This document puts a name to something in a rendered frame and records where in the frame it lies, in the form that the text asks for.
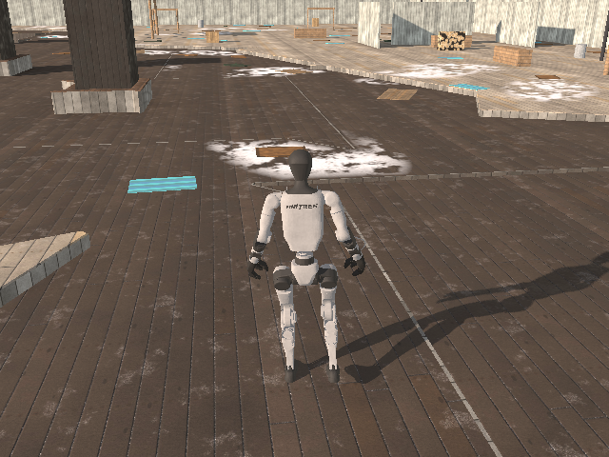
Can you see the robot right thigh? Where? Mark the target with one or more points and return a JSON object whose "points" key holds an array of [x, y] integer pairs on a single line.
{"points": [[327, 278]]}

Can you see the robot left forearm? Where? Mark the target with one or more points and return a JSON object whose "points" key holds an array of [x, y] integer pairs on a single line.
{"points": [[257, 250]]}

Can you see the robot thigh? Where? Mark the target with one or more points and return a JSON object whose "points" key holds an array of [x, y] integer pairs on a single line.
{"points": [[327, 278], [282, 280]]}

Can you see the robot right hand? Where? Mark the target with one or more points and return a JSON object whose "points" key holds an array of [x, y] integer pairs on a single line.
{"points": [[353, 263]]}

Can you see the robot left thigh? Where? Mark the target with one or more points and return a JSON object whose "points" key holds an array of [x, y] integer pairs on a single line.
{"points": [[282, 280]]}

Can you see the left robot upper arm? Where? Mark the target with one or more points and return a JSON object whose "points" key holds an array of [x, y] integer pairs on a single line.
{"points": [[272, 201]]}

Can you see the right robot upper arm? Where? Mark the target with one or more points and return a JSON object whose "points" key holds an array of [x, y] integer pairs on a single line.
{"points": [[332, 199]]}

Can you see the robot right forearm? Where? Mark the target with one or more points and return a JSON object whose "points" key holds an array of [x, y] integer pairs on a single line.
{"points": [[352, 247]]}

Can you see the robot left hand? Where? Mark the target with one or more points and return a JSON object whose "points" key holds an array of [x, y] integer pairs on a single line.
{"points": [[250, 268]]}

